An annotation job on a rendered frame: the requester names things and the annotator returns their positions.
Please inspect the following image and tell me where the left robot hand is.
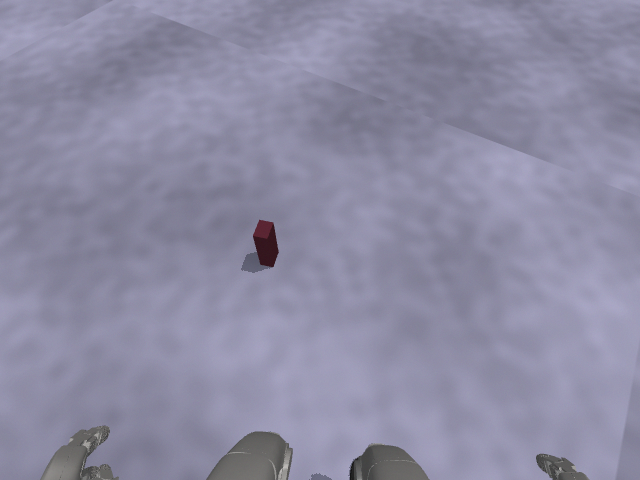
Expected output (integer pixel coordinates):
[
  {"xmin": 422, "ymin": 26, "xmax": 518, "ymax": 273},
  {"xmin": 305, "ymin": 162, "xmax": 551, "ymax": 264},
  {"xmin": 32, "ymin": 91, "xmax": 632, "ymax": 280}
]
[{"xmin": 40, "ymin": 426, "xmax": 119, "ymax": 480}]

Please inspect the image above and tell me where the right robot hand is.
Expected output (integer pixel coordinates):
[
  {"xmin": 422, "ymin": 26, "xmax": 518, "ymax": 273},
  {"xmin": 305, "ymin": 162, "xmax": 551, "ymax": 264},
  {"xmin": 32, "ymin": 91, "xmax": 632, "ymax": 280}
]
[{"xmin": 536, "ymin": 454, "xmax": 590, "ymax": 480}]

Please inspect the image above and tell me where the carton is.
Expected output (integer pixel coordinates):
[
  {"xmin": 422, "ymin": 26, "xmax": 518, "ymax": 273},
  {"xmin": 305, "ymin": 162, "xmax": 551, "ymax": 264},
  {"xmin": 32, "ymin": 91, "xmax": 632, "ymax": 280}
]
[{"xmin": 253, "ymin": 220, "xmax": 279, "ymax": 267}]

